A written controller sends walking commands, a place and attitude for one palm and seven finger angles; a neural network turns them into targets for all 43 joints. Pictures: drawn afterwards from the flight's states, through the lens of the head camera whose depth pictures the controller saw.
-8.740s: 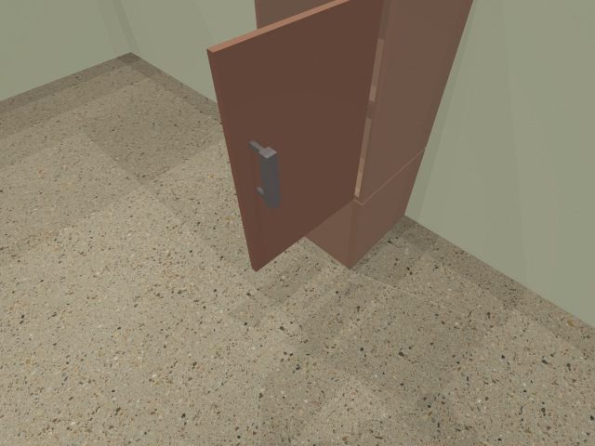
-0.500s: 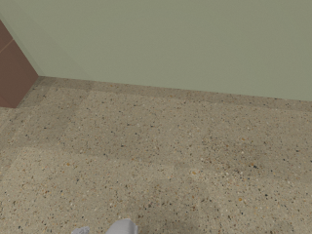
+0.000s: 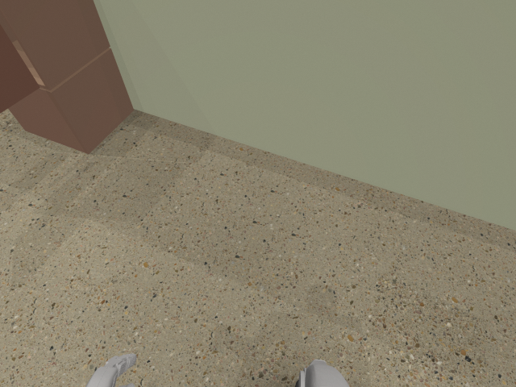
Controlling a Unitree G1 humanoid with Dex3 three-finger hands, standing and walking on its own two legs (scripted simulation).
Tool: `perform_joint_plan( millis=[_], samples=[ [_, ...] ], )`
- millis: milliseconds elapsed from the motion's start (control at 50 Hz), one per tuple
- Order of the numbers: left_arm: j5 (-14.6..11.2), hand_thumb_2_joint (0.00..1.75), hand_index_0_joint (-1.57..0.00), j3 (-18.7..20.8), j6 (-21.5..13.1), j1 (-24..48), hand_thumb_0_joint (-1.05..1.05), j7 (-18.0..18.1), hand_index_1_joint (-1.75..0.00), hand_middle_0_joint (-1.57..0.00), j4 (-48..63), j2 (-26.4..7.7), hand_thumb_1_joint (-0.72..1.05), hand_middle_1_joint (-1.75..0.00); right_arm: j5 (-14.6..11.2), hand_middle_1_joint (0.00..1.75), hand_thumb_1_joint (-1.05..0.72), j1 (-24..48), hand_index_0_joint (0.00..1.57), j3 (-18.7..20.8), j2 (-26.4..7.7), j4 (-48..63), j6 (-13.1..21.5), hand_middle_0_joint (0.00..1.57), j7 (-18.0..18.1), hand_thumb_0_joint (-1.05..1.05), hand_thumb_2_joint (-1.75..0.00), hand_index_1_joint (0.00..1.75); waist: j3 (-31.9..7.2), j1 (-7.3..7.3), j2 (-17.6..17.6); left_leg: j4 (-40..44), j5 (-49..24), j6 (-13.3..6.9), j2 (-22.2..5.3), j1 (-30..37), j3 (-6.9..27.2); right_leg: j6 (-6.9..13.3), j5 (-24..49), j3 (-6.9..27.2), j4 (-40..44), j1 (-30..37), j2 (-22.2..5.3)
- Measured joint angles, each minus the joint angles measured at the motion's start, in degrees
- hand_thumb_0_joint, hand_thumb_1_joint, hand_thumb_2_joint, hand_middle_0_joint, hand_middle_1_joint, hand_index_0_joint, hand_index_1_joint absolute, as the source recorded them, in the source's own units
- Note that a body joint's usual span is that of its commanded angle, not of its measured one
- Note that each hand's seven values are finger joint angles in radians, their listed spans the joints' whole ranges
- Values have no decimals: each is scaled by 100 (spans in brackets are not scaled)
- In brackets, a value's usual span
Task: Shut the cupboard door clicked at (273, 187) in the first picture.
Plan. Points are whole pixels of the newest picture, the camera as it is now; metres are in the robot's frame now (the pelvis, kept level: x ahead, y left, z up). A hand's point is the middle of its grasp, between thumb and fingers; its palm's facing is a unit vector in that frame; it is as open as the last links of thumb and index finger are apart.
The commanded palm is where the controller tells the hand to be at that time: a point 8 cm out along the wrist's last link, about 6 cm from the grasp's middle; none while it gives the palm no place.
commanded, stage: walk to a spot facing it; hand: left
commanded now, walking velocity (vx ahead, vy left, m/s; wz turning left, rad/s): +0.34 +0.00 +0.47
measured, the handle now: out of the picture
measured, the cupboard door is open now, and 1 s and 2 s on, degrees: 86 86 86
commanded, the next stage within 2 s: turn to face it in 1.60 s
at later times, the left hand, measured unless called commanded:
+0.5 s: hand out of the picture +0.08 +0.15 -0.17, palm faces +0.35 -0.91 -0.21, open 7.2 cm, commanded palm none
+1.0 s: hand (140, 226) +0.45 +0.28 -0.16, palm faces +0.29 -0.94 -0.19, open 7.3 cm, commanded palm none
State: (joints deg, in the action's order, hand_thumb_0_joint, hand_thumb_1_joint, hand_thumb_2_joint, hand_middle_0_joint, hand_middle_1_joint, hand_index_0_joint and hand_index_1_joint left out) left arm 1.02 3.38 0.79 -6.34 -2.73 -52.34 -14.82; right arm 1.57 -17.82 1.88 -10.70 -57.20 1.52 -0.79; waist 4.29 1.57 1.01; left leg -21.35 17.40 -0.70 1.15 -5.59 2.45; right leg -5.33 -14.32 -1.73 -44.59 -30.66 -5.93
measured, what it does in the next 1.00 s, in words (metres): walks ahead, turning left: right foot, then left foot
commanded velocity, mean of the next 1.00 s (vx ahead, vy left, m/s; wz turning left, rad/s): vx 0.37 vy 0.00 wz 0.23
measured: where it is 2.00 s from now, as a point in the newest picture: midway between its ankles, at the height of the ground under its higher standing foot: (212, 230)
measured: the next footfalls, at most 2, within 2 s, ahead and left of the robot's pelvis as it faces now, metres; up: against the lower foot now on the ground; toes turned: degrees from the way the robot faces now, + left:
right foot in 0.08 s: +0.15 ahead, -0.14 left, +0.00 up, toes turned -3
left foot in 0.56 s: +0.31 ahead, +0.13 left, +0.00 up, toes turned +25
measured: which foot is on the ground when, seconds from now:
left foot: down 0.00-0.08, up 0.10-0.54, down 0.56-1.00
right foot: up 0.00-0.06, down 0.08-0.58, up 0.60-1.00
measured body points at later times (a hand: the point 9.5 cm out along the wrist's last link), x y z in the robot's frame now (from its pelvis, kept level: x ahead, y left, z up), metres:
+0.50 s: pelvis +0.19 -0.02 +0.00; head +0.23 +0.00 +0.44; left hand +0.06 +0.20 -0.15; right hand +0.42 -0.19 -0.13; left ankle +0.26 +0.12 -0.71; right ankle +0.11 -0.14 -0.74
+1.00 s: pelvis +0.39 +0.06 +0.00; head +0.42 +0.08 +0.45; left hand +0.43 +0.33 -0.14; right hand +0.40 -0.18 -0.14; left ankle +0.28 +0.11 -0.74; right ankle +0.55 -0.03 -0.70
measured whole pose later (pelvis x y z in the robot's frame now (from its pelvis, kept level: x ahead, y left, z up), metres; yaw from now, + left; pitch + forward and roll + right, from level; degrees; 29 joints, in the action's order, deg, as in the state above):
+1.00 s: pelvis +0.39 +0.06 +0.00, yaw +20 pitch +0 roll +1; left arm 1.2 2.8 -0.1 -4.3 -2.2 -56.9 -12.9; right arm 1.6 -24.8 1.4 -10.0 -63.6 3.9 1.1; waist 3.5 3.1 2.0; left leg -15.7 16.7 -2.6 2.2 0.7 -5.5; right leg -1.3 -7.4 -3.9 -43.1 -32.1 -6.4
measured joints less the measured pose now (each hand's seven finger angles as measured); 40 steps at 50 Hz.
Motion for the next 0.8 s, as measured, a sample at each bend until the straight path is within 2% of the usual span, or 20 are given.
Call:
perform_joint_plan(
  millis=[60, 80, 120, 160, 180, 220, 260, 360, 480, 540, 560, 580, 600, 620, 660, 700, 740, 800],
  samples=[
    [-7, 90, -20, -25, -96, 128, 1, -23, -30, -19, 101, 63, 91, -30, 1, 30, -91, -126, 20, 41, -33, -106, -36, 21, 13, 1, -90, 30, 18, 90, -73, -342, 388, 139, -61, 49, 122, 57, 146, -158, 860, 471, 190],
    [1, 90, -20, -41, -178, 146, 1, -27, -30, -19, 151, 75, 91, -30, -21, 30, -91, -195, 20, 60, -50, -128, -41, 21, 12, 1, -90, 30, 2, 119, -79, -710, 618, 142, -49, -59, 180, 155, 116, -187, 1179, 714, 221],
    [13, 90, -20, -56, -337, 229, 1, 27, -30, -19, 192, 220, 91, -30, -59, 30, -91, -99, 20, 111, -144, -228, -107, 21, 31, 1, -90, 30, 137, 142, -236, -2298, 1155, 70, -106, -617, 161, 520, -10, -388, 912, 783, 263],
    [7, 90, -20, -96, -412, 177, 1, 95, -30, -19, 214, 365, 91, -30, -45, 30, -91, 50, 20, 156, -219, -283, -165, 21, 22, 1, -90, 30, 215, 150, -284, -3810, 1016, 46, -155, -1281, -21, 673, -127, -605, 923, 1032, 213],
    [4, 90, -20, -108, -431, 107, 1, 129, -30, -20, 192, 437, 91, -30, -34, 30, -91, 136, 20, 182, -251, -286, -191, 21, 7, 1, -90, 30, 217, 146, -292, -4271, 778, 57, -217, -1577, -131, 680, -130, -705, 1049, 1194, 193],
    [8, 90, -20, -125, -464, -91, 1, 181, -30, -20, 87, 560, 91, -30, -12, 30, -91, 321, 20, 219, -295, -246, -236, 20, -26, 1, -90, 29, 166, 136, -277, -4646, 322, 121, -367, -2074, -321, 674, -114, -896, 1390, 1519, 169],
    [-31, 90, -20, -68, -527, -316, 0, 244, -30, -20, -45, 633, 92, -30, 3, 30, -91, 506, 20, 241, -304, -158, -261, 20, -60, 1, -90, 29, 97, 106, -228, -4571, -20, 193, -486, -2455, -435, 675, -83, -1083, 1758, 1828, 158],
    [1, 90, -20, -9, -626, -805, -2, 312, -30, -20, -380, 411, 96, -30, 24, 30, -92, 1028, 19, 244, -279, 85, -267, 20, -142, 1, -90, 29, 15, -96, -118, -3488, -500, 235, -615, -2861, -613, 636, -120, -1470, 2394, 2494, 163],
    [21, 90, -20, -130, -519, -1457, -1, 279, -30, -19, -900, 336, 94, -30, 20, 30, -92, 1716, 19, 119, -203, 320, -212, 20, -222, 1, -90, 29, 109, -397, -53, -2093, -543, 55, -514, -2551, -843, 410, -518, -1715, 2515, 3142, 108],
    [9, 90, -20, -165, -441, -1793, 0, 248, -30, -19, -1118, 342, 93, -30, 30, 30, -92, 1905, 19, 32, -119, 427, -108, 20, -209, 1, -90, 29, 141, -508, 74, -1517, -334, -137, -290, -2091, -1076, 222, -942, -1762, 2128, 3321, -112],
    [-7, 90, -20, -182, -407, -1926, 0, 227, -30, -19, -1180, 372, 92, -30, 45, 30, -92, 1917, 19, -5, -113, 480, -42, 20, -200, 1, -90, 29, 115, -520, 71, -1256, -346, -235, -229, -1837, -1143, 191, -1144, -1727, 1654, 3213, -224],
    [-23, 90, -20, -197, -345, -2011, 0, 193, -30, -19, -1224, 421, 92, -30, 64, 30, -91, 1902, 19, -18, -127, 547, 44, 20, -179, 0, -90, 29, 80, -480, -10, -1224, -693, -424, -241, -1791, -1139, 212, -1232, -1599, 787, 2902, -295],
    [-30, 90, -20, -206, -261, -1976, 1, 168, -30, -19, -1252, 422, 92, -30, 51, 30, -91, 1873, 19, -15, -95, 581, 117, 20, -125, 0, -90, 29, 132, -449, 12, -1467, -661, -505, -200, -1823, -1134, 257, -1281, -1230, -251, 2494, -325],
    [-34, 90, -20, -200, -192, -1888, 1, 169, -30, -19, -1252, 405, 92, -30, 30, 30, -91, 1802, 20, -25, -52, 581, 163, 20, -73, 0, -90, 29, 182, -459, 67, -1604, -492, -525, -146, -1780, -1133, 301, -1276, -844, -1185, 2059, -294],
    [-17, 90, -20, -151, -133, -1640, 1, 184, -30, -19, -1200, 383, 92, -30, -1, 30, -91, 1565, 20, -55, 28, 494, 186, 20, 8, 0, -90, 29, 208, -495, 151, -1498, -264, -496, -44, -1559, -1109, 335, -961, -378, -2340, 1267, -238],
    [18, 90, -20, -111, -131, -1361, 1, 167, -30, -19, -1084, 404, 91, -30, -17, 30, -91, 1272, 20, -73, 94, 312, 182, 20, 70, 0, -90, 29, 186, -499, 155, -1142, -300, -431, 34, -1253, -1046, 322, -601, -182, -2579, 682, -252],
    [39, 90, -20, -88, -149, -1120, 1, 148, -30, -19, -929, 455, 91, -30, -75, 30, -93, 965, 20, -6, 144, 132, 208, 20, 144, -1, -90, 30, 130, -467, 131, -740, -373, -449, 97, -931, -993, 299, -319, -60, -2363, 252, -280],
    [53, 90, -20, -59, -147, -808, 1, 132, -30, -19, -751, 513, 92, -30, -80, 30, -96, 561, 20, 85, 34, -49, 246, 21, 201, -2, -90, 30, 19, -331, 121, -178, -449, -464, 161, -462, -947, 262, 124, 22, -1888, -195, -298]
  ],
)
